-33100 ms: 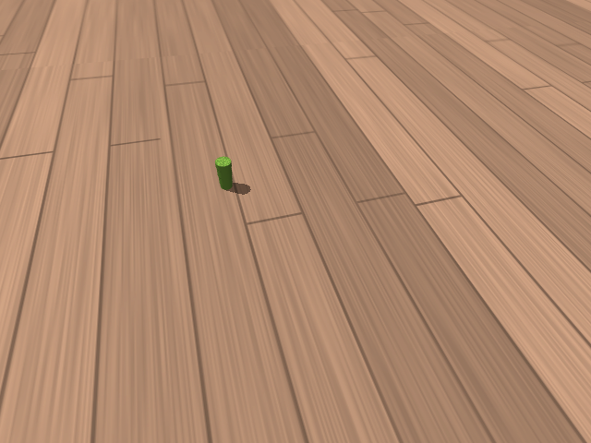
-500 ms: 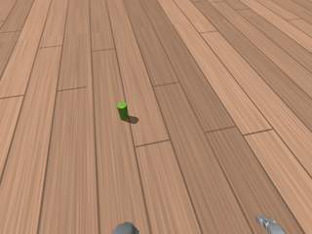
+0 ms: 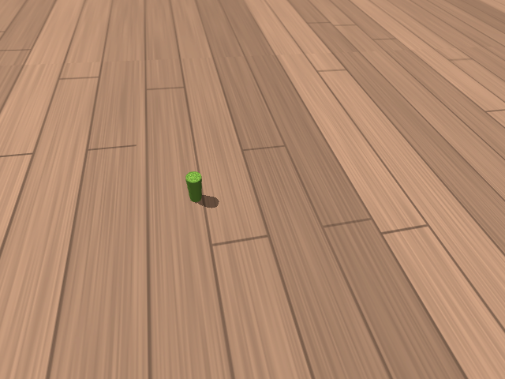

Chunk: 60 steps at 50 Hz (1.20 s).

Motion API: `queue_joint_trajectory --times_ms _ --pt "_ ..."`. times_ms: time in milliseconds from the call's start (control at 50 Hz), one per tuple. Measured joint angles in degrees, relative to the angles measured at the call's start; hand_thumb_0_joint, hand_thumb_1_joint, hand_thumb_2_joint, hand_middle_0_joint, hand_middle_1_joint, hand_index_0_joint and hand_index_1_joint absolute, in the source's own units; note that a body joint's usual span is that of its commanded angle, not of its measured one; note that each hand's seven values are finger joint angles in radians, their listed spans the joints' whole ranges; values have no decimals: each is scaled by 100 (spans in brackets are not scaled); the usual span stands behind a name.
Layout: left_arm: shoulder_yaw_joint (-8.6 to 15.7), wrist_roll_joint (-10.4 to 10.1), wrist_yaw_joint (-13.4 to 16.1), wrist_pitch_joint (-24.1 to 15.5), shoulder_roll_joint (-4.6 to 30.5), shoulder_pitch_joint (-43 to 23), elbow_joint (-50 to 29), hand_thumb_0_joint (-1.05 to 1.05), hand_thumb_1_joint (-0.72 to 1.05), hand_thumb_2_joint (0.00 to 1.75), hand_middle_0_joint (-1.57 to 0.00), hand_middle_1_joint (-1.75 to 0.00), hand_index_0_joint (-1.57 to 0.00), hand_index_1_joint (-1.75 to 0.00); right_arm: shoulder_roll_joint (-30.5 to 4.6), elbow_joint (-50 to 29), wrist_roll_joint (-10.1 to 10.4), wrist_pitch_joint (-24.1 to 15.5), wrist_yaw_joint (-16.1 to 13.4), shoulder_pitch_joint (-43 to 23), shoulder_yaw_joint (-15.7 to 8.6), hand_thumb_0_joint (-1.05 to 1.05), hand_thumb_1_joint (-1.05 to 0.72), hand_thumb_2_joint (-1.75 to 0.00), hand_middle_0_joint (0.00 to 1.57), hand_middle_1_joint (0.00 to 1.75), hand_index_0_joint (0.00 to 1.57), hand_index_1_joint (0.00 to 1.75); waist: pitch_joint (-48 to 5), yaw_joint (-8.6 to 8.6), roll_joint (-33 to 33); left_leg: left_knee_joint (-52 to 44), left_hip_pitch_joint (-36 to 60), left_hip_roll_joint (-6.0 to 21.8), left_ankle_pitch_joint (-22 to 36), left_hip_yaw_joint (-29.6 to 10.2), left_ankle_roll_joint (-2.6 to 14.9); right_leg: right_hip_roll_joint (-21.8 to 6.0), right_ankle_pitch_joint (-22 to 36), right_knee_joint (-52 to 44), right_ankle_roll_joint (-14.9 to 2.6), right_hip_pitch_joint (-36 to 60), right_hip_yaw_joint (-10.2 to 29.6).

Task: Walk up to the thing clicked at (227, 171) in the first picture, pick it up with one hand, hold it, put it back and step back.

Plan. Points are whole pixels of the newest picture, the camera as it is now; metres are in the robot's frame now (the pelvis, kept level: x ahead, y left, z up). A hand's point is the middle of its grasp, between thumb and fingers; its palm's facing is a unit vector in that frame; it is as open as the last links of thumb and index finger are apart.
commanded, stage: step back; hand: left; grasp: from the side
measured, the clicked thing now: (194, 187) +1.09 +0.23 -0.69
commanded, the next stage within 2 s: stand in 0.56 s
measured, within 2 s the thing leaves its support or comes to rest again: neither
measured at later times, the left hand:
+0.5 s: hand out of the picture +0.14 +0.28 -0.16, palm faces +0.03 -0.94 -0.35, open 7.4 cm
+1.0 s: hand out of the picture +0.12 +0.25 -0.15, palm faces -0.02 -0.94 -0.33, open 7.4 cm
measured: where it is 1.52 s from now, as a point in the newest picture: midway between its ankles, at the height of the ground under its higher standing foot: outside the picture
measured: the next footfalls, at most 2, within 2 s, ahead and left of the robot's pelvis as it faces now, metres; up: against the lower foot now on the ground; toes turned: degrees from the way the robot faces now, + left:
right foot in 0.06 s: +0.10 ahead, -0.13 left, +0.00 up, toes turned -1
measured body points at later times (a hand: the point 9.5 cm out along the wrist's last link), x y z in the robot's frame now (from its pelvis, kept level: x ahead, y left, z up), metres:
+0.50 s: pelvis +0.05 +0.02 +0.00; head +0.08 +0.03 +0.45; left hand +0.14 +0.33 -0.13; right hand +0.14 -0.28 -0.13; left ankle +0.03 +0.13 -0.74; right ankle +0.06 -0.13 -0.74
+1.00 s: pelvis +0.04 +0.00 +0.01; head +0.05 +0.01 +0.46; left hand +0.12 +0.30 -0.12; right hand +0.15 -0.29 -0.11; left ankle +0.03 +0.13 -0.74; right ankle +0.06 -0.13 -0.74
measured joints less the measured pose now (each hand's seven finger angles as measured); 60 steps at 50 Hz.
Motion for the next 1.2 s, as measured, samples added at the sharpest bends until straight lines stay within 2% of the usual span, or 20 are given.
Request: queue_joint_trajectory --times_ms 40,60,80,120,160,200,260,280,300,320,380,440,540,760,980,1200 --pt "-5 -9 22 -54 -34 -67 10 0 91 90 -20 -30 -20 -30 -68 -7 36 66 -25 -31 13 1 -90 -89 21 30 21 30 7 -4 43 242 -68 28 -167 -7 -63 29 495 -716 4 223 -51" --pt "-3 -7 47 -93 -62 -97 22 0 91 90 -20 -30 -20 -30 -104 -2 65 110 -46 -63 20 1 -90 -89 21 30 21 30 19 15 89 456 -129 62 -306 -10 -99 72 1007 -1007 31 336 -65" --pt "1 11 79 -123 -132 -141 50 0 91 90 -20 -30 -20 -30 -147 19 100 153 -78 -111 23 1 -90 -89 21 30 21 30 54 15 216 705 -194 142 -455 -73 -93 154 1239 -1027 51 380 -129" --pt "-38 60 103 -145 -263 -186 80 0 91 90 -20 -30 -20 -30 -162 66 131 222 -145 -177 36 1 -90 -89 21 30 21 30 23 29 364 1173 -382 70 -883 -315 -37 214 1104 -923 46 389 -219" --pt "-89 81 86 -117 -347 -228 103 0 91 90 -20 -30 -20 -30 -137 115 130 228 -158 -217 56 1 -90 -89 21 30 20 30 -30 101 342 1483 -523 -31 -1258 -212 -24 142 977 -859 16 397 -190" --pt "-125 79 75 -100 -430 -286 119 0 90 90 -20 -30 -20 -30 -136 155 139 199 -146 -242 77 1 -90 -89 21 30 20 30 -62 129 343 1526 -594 -67 -1318 -148 6 61 927 -872 44 434 -201" --pt "-160 65 67 -117 -493 -381 129 0 90 90 -20 -30 -20 -30 -137 238 125 169 -131 -302 96 1 -90 -89 21 30 20 30 -73 179 350 1205 -570 -2 -1061 -71 19 -17 863 -843 122 440 -218" --pt "-169 52 63 -110 -487 -408 136 0 90 90 -20 -30 -20 -30 -129 264 117 150 -131 -331 103 1 -90 -89 21 30 20 30 -65 181 335 891 -482 34 -839 -19 20 -43 822 -793 151 426 -215" --pt "-172 33 62 -88 -467 -445 156 0 90 90 -20 -30 -20 -30 -105 298 105 120 -138 -365 103 1 -90 -89 21 30 20 30 -39 173 289 610 -389 25 -311 29 -12 -92 768 -721 186 416 -203" --pt "-168 12 68 -53 -434 -485 187 0 90 90 -20 -30 -20 -30 -49 344 84 92 -150 -410 98 1 -90 -89 21 30 20 30 4 177 181 490 -308 -46 -102 89 -25 -174 723 -660 224 422 -146" --pt "-174 -87 93 25 -368 -543 285 0 90 90 -20 -30 -20 -30 75 432 58 62 -136 -483 143 1 -90 -89 21 30 20 30 -27 200 53 338 -215 -87 -147 178 14 -189 729 -800 186 481 -34" --pt "-182 -97 104 1 -295 -606 400 0 90 90 -20 -30 -20 -30 154 541 78 87 -112 -646 188 1 -90 -89 21 30 21 30 -1 202 58 249 -134 -4 -174 171 18 -101 897 -1145 282 667 -40" --pt "-198 -114 138 -15 -209 -713 504 0 91 90 -20 -30 -20 -30 215 566 139 67 -146 -912 189 1 -90 -89 21 30 21 30 54 171 5 52 -8 -35 -99 173 31 -133 970 -1349 316 802 -43" --pt "-368 -84 99 25 -370 -803 802 0 91 90 -20 -30 -20 -30 161 708 187 1 -136 -1287 250 1 -90 -89 21 30 21 30 -4 163 69 -809 502 -66 328 201 28 -162 1330 -2075 343 1244 -25" --pt "-411 -49 70 -17 -446 -662 979 0 91 90 -20 -30 -20 -30 117 897 188 54 -92 -1238 256 1 -90 -89 21 30 21 30 -43 126 107 -1212 652 23 625 176 -72 -73 1585 -2403 256 1359 -57" --pt "-397 -27 47 3 -387 -488 1037 0 91 90 -20 -30 -20 -30 75 1092 153 104 -40 -907 251 1 -90 -89 21 30 20 30 -82 100 155 -1197 461 114 695 145 -156 18 1651 -2391 161 1172 -89"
